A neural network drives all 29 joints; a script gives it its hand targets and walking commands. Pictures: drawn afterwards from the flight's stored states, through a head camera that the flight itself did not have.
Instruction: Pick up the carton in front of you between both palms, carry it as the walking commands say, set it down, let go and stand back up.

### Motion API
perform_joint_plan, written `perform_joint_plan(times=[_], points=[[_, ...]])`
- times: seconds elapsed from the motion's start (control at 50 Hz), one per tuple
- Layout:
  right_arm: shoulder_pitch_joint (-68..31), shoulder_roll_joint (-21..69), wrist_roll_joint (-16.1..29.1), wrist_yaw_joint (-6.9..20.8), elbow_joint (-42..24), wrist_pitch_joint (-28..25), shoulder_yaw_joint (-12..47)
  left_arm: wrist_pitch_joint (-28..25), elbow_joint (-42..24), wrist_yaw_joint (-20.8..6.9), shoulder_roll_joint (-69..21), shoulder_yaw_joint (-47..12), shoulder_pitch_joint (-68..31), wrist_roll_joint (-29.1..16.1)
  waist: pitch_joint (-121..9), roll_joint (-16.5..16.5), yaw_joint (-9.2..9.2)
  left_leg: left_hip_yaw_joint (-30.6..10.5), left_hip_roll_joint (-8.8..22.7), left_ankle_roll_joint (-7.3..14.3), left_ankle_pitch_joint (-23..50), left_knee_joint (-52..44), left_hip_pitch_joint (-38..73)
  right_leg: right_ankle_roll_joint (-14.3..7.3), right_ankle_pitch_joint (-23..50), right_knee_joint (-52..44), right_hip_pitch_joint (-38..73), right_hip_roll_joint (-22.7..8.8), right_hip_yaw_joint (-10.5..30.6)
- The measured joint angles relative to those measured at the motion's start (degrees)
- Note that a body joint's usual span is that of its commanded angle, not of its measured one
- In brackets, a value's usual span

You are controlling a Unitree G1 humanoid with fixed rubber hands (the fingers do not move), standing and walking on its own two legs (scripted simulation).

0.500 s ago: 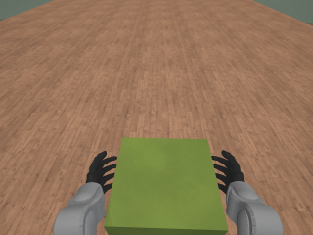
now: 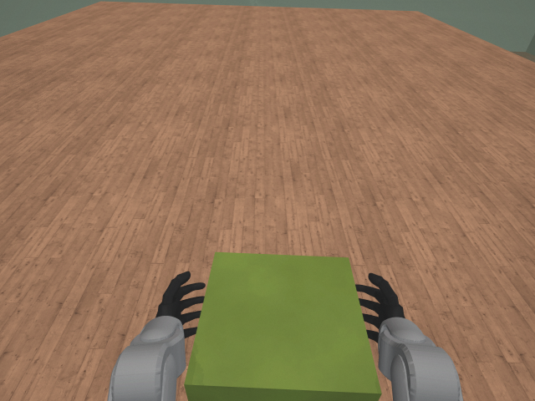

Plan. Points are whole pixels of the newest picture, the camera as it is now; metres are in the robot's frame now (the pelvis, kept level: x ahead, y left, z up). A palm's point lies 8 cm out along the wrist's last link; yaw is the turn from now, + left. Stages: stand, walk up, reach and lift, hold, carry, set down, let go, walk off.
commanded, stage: carry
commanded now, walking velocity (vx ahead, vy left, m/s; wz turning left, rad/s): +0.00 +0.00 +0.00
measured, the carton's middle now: (277, 359) +0.23 +0.00 -0.02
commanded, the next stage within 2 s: none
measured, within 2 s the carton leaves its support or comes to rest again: neither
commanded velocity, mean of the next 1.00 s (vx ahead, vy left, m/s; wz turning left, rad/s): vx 0.00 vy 0.00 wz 0.00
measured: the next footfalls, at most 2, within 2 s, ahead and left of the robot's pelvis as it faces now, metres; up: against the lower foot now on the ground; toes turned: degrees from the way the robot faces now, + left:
none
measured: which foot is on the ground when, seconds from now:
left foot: down 0.00-1.00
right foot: down 0.00-1.00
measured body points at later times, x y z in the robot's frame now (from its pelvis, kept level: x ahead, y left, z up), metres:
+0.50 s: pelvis -0.02 +0.01 +0.00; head -0.04 +0.02 +0.45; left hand +0.27 +0.16 +0.02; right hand +0.28 -0.14 +0.03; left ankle -0.08 +0.10 -0.73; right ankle +0.03 -0.11 -0.73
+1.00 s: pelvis -0.01 +0.03 +0.00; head -0.03 +0.03 +0.45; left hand +0.28 +0.18 +0.03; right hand +0.29 -0.13 +0.04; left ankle -0.08 +0.10 -0.73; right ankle +0.03 -0.11 -0.73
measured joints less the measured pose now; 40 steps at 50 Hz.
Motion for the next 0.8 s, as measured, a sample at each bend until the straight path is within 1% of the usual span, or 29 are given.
perform_joint_plan(times=[0.08,0.22,0.32,0.38,0.42,0.48,0.54,0.6,0.7,0.8], points=[[-1.96,-0.14,-0.71,0.56,4.69,-3.1,-0.77,-3.04,4.21,-0.75,0.11,0.32,-1.4,1.09,1.02,0.24,-0.08,-0.03,-0.57,0.5,1.27,-0.88,-0.56,0.27,1.69,-1.69,-0.08,-0.38,-0.03],[-5.92,-0.21,-2.67,1.23,11.9,-9.38,-1.76,-10.14,11.42,-1.8,0.23,1.75,-4.5,2.89,2.78,0.11,0.49,0.2,-1.59,1.22,2.34,-1.22,-1.35,0.6,2.89,-1.93,-0.92,-1.32,0.33],[-9.2,-0.03,-4.76,2.07,20.14,-14.92,-3.46,-15.86,19.85,-3.02,0.21,3.37,-7.53,5.44,2.76,0.16,0.76,0.41,-1.92,1.5,2.41,-1.05,-1.51,0.77,2.9,-1.54,-1.25,-1.65,0.62],[-10.99,0.13,-5.65,2.39,25.0,-18.75,-4.89,-19.45,24.67,-3.11,0.09,4.71,-9.5,6.03,3.22,0.27,0.64,0.51,-1.89,1.61,2.29,-0.82,-1.46,0.84,3.02,-1.57,-1.14,-1.62,0.71],[-11.77,0.22,-5.8,2.3,26.62,-20.53,-5.55,-21.31,26.64,-3.22,-0.01,5.5,-10.54,6.12,3.6,0.09,0.52,0.64,-2.01,1.63,2.26,-0.8,-1.42,0.87,2.93,-1.28,-1.28,-1.74,0.87],[-12.31,0.3,-5.53,2.44,27.07,-22.11,-6.64,-22.93,27.64,-2.87,-0.11,5.6,-11.43,5.79,3.78,0.1,0.3,0.56,-1.94,1.7,2.04,-0.45,-1.86,0.98,2.79,-1.18,-1.56,-1.71,0.8],[-12.77,0.38,-5.56,2.39,26.0,-22.09,-6.83,-23.28,27.45,-2.99,-0.23,6.03,-12.28,5.47,4.28,0.13,0.15,0.66,-1.95,1.82,1.88,-0.27,-2.38,1.09,2.85,-1.15,-2.08,-1.71,0.9],[-12.56,0.36,-5.5,2.36,23.98,-21.03,-6.26,-22.4,25.63,-3.05,-0.22,5.93,-12.08,4.99,4.77,-0.09,-0.18,0.53,-2.14,1.92,1.85,-0.26,-2.69,1.14,2.5,-0.74,-2.47,-1.96,0.83],[-11.61,0.24,-4.87,2.54,21.73,-19.56,-5.48,-20.58,22.54,-2.82,-0.04,4.85,-10.54,4.81,4.74,0.03,0.02,0.44,-1.89,1.88,0.87,0.76,-2.92,1.28,1.75,-0.01,-2.6,-1.83,0.76],[-11.18,0.19,-5.07,2.87,21.84,-19.26,-5.42,-19.71,22.04,-2.56,0.02,4.24,-9.97,4.98,4.18,0.36,0.35,0.47,-2.12,2.0,0.4,0.9,-2.37,1.56,1.08,0.67,-2.3,-2.12,0.86]])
